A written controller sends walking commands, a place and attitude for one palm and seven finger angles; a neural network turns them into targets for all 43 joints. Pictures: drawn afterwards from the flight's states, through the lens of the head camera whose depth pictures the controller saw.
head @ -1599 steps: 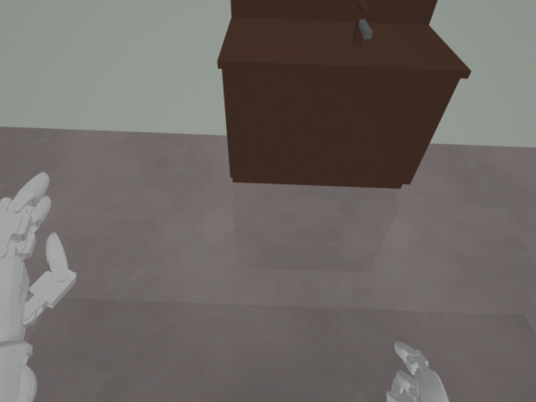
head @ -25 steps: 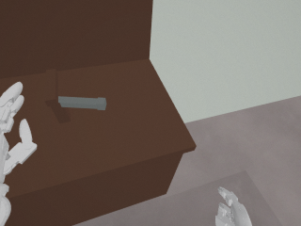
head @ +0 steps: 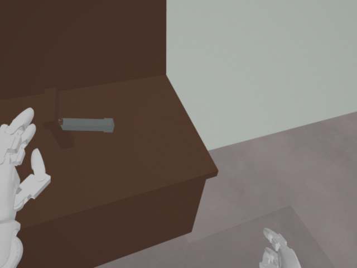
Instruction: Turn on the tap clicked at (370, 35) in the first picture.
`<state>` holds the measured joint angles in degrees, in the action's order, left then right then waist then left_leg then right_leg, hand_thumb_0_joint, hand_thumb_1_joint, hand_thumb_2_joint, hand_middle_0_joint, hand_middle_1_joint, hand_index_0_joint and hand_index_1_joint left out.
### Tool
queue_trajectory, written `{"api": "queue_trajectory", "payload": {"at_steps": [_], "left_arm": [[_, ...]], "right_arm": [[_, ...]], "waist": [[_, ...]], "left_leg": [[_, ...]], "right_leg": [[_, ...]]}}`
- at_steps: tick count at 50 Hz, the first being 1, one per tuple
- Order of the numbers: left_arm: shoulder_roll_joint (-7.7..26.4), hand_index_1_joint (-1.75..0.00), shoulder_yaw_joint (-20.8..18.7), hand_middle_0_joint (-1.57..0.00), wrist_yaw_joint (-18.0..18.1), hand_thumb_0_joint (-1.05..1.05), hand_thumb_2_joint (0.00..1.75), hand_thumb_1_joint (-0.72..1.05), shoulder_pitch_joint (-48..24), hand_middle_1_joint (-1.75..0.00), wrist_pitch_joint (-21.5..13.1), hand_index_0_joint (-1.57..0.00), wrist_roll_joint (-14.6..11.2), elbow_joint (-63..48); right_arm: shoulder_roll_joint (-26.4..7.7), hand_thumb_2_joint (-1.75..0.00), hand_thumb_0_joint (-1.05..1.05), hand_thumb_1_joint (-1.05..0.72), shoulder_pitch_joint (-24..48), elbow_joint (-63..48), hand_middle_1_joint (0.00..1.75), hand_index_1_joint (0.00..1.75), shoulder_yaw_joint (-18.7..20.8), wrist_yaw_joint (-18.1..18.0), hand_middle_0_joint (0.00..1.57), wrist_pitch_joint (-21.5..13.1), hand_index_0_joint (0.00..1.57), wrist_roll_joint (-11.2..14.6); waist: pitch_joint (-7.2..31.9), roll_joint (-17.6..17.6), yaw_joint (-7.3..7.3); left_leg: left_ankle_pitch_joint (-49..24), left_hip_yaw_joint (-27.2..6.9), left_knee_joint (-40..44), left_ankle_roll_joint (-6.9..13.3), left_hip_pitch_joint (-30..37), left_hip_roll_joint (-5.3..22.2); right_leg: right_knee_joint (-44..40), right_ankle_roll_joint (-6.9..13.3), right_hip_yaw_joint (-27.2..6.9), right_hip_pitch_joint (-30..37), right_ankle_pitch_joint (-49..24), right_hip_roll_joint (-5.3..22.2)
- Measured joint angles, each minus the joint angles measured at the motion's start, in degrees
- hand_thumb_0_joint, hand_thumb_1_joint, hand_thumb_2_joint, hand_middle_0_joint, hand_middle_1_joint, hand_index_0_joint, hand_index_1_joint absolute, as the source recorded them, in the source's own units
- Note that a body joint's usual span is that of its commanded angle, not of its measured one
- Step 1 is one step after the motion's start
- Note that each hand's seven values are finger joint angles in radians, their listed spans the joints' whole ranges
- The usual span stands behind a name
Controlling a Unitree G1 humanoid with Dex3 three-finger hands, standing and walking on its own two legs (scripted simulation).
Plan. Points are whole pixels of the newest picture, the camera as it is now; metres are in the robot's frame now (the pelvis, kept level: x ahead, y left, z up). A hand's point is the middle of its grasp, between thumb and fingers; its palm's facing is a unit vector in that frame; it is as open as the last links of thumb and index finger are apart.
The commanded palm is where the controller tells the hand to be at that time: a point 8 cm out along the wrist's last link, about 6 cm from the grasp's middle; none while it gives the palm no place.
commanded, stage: come to a stop and stand still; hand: left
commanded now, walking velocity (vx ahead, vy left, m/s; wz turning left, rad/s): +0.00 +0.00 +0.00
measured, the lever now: (108, 125) +0.46 +0.23 +0.04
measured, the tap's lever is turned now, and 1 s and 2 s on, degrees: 71 71 71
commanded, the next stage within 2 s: look again from close up in 0.02 s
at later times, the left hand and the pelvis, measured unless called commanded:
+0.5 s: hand (36, 176) +0.22 +0.26 +0.16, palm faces +0.38 -0.85 -0.35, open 7.4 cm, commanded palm +0.16 +0.29 +0.17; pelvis +0.01 +0.01 +0.00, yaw +0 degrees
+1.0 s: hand (41, 177) +0.23 +0.26 +0.14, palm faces +0.30 -0.85 -0.44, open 7.4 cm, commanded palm +0.16 +0.29 +0.17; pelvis +0.00 +0.01 +0.00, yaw -1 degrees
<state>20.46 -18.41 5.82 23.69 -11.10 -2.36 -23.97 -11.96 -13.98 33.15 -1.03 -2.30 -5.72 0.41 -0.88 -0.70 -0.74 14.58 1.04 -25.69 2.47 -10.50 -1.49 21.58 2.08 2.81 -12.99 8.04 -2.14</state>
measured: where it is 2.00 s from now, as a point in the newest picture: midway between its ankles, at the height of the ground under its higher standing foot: outside the picture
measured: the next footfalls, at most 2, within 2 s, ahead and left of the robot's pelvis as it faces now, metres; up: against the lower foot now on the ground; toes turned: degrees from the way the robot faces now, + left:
none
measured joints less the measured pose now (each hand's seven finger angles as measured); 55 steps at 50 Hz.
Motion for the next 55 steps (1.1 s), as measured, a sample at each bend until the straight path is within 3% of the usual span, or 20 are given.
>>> {"api": "queue_trajectory", "payload": {"at_steps": [9, 30, 32, 35, 38, 41, 44, 49, 55], "left_arm": [[0.7, -0.3, -0.5, -0.21, 0.1, 0.01, 0.9, 0.89, 0.9, -0.3, 0.1, -0.21, -0.2, -0.4], [0.2, -0.3, -0.1, -0.21, 0.2, 0.01, 0.9, 0.89, -0.1, -0.3, 0.9, -0.21, 0.0, -0.6], [4.7, -0.3, -2.2, -0.22, -2.0, 0.01, 0.9, 0.89, -8.4, -0.3, 0.0, -0.21, 4.1, 2.6], [8.9, -0.3, -7.6, -0.22, -2.4, 0.01, 0.9, 0.88, -20.2, -0.3, -2.0, -0.21, 2.7, 9.3], [6.6, -0.3, -9.6, -0.21, -1.7, 0.01, 0.9, 0.89, -15.5, -0.3, -2.8, -0.2, -0.4, 6.0], [2.9, -0.3, -5.4, -0.2, -2.5, 0.01, 0.9, 0.9, -5.2, -0.3, -3.5, -0.2, -0.7, 0.2], [2.2, -0.3, -1.9, -0.21, -3.7, 0.01, 0.9, 0.89, 1.3, -0.3, -3.7, -0.2, 0.0, -1.2], [3.2, -0.3, -2.4, -0.22, -3.8, 0.01, 0.9, 0.88, 0.1, -0.3, -2.7, -0.21, 0.3, 0.8], [1.6, -0.3, -4.1, -0.22, -2.1, 0.01, 0.9, 0.89, -3.3, -0.3, -3.2, -0.21, -0.1, -1.7]], "right_arm": [[-0.1, -0.9, 0.01, -0.91, 0.1, 0.3, 0.3, 0.3, 0.4, 0.0, 0.2, -0.1, 0.2, 0.1], [1.3, -0.9, 0.01, -0.91, 1.3, -0.6, 0.3, 0.3, -0.4, 0.1, 0.21, 0.6, 0.21, 0.0], [1.2, -0.9, 0.01, -0.91, 0.3, -0.9, 0.3, 0.3, -0.1, 0.0, 0.21, -1.5, 0.2, -0.5], [0.8, -0.9, 0.01, -0.91, 2.2, 0.3, 0.3, 0.3, -0.4, 2.2, 0.2, -1.9, 0.2, -0.3], [0.5, -0.9, 0.01, -0.91, 2.9, 0.0, 0.3, 0.3, -0.2, 4.6, 0.21, -1.6, 0.21, 0.6], [0.4, -0.9, 0.01, -0.91, 1.9, -0.5, 0.3, 0.3, 0.1, 4.9, 0.21, -1.4, 0.21, 0.9], [0.8, -0.9, 0.01, -0.91, 0.8, 0.0, 0.3, 0.3, -0.2, 3.6, 0.21, -0.9, 0.21, 0.7], [0.6, -0.9, 0.01, -0.91, -0.3, 0.6, 0.3, 0.3, -0.5, 1.9, 0.2, -1.3, 0.2, 0.4], [-0.3, -0.9, 0.01, -0.91, 1.3, 1.0, 0.3, 0.3, -0.3, 2.0, 0.2, -2.6, 0.2, 0.1]], "waist": [[-0.2, -0.2, 0.27], [-0.1, -0.4, -0.87], [-1.6, -0.8, -2.67], [-4.4, -1.1, -3.36], [-4.6, 0.4, -1.77], [-4.0, 1.2, -0.24], [-3.8, 0.5, 0.49], [-4.6, -0.9, -0.49], [-4.4, -1.1, -1.21]], "left_leg": [[0.2, 0.2, 0.3, 0.1, 0.5, -0.1], [-0.1, 0.1, 1.1, 0.9, 1.5, -1.3], [0.3, -0.6, -1.2, 1.0, -0.6, -1.2], [0.5, -0.6, -3.5, 0.7, -2.7, -1.5], [0.5, 1.0, -3.1, 1.1, -2.8, -1.3], [0.5, 2.2, -1.8, 1.3, -1.8, -1.4], [0.6, 2.4, -1.1, 1.4, -1.0, -1.4], [1.2, 1.5, -2.1, 1.2, -0.9, -1.2], [1.9, 1.2, -2.7, 1.2, -0.8, -1.0]], "right_leg": [[0.2, -0.2, -0.3, 0.2, 0.4, 0.1], [0.2, -1.1, -0.2, 1.1, 0.6, 1.2], [1.8, -1.1, 0.7, -0.4, 0.9, 1.3], [5.1, -0.8, 0.8, -3.0, 1.7, 1.8], [5.0, -1.1, -0.8, -3.8, 1.3, 1.5], [4.3, -1.5, -2.1, -3.4, 1.1, 1.4], [4.3, -1.5, -2.3, -3.0, 1.5, 1.4], [4.6, -1.2, -1.4, -2.3, 2.1, 1.2], [4.2, -1.3, -1.1, -1.7, 2.3, 1.1]]}}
